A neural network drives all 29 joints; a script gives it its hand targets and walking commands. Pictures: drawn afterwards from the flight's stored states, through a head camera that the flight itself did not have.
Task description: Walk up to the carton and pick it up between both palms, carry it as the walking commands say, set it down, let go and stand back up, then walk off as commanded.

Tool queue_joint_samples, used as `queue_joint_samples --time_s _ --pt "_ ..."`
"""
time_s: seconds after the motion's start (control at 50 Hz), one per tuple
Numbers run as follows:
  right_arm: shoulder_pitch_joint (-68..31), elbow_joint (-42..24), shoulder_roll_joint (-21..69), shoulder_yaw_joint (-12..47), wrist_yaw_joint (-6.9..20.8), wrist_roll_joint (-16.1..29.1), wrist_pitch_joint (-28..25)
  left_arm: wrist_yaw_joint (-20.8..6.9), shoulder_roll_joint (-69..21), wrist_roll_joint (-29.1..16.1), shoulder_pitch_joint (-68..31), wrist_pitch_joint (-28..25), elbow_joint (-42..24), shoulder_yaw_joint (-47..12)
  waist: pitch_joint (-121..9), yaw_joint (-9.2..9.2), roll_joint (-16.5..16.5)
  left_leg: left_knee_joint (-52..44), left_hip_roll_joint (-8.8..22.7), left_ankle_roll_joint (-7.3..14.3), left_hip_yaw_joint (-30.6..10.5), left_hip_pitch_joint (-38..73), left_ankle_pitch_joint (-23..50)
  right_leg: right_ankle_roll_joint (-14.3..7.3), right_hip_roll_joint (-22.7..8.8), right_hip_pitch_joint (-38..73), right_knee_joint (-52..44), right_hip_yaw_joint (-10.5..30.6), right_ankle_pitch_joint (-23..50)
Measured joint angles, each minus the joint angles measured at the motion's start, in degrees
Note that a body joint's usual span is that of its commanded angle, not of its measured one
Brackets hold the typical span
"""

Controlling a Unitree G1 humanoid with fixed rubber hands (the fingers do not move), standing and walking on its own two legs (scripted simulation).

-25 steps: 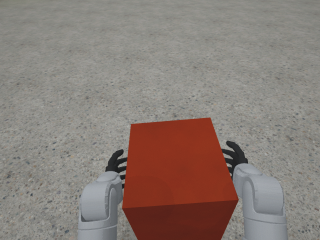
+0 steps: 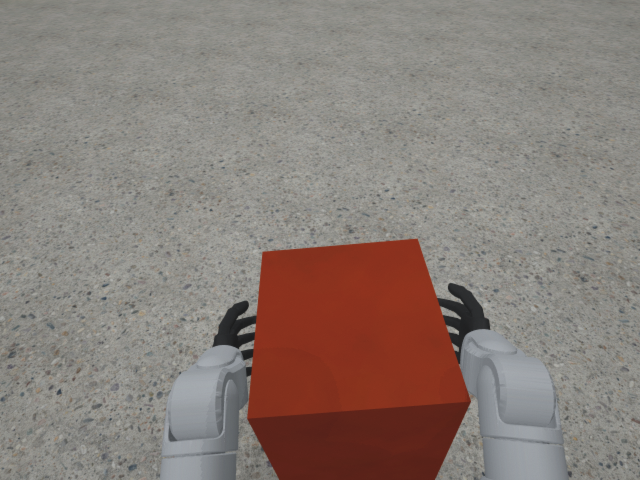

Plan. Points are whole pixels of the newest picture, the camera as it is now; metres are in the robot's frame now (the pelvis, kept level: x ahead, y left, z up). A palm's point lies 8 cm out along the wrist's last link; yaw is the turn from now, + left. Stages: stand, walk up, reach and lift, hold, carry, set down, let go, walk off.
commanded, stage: carry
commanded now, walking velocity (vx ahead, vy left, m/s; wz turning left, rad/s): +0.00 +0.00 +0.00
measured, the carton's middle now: (349, 368) +0.28 +0.00 +0.00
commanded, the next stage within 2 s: hold in 1.12 s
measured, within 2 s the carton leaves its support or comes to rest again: neither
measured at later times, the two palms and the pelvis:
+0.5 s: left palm (220, 347) +0.29 +0.16 +0.05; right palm (455, 333) +0.30 -0.13 +0.06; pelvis +0.02 +0.02 +0.00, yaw +0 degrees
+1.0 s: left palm (220, 346) +0.30 +0.16 +0.04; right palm (450, 335) +0.30 -0.13 +0.05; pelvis +0.03 +0.02 +0.00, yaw -1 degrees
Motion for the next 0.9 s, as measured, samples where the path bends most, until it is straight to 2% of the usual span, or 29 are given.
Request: queue_joint_samples --time_s 0.5,0.9 --pt "1.23 1.69 -0.20 0.17 0.55 -0.05 -3.36 -0.01 0.11 0.13 0.85 -3.05 1.73 -0.47 0.08 -0.05 0.35 0.72 -0.78 1.19 0.76 2.08 -2.59 1.91 -0.86 1.60 1.35 1.06 -2.25" --pt "1.81 4.86 -0.28 0.12 1.01 -0.38 -7.32 -0.11 0.15 0.43 1.16 -6.56 4.68 -0.35 0.36 -0.03 0.21 0.37 -0.98 1.54 1.41 3.27 -3.15 2.51 -1.02 2.39 1.41 1.83 -2.69"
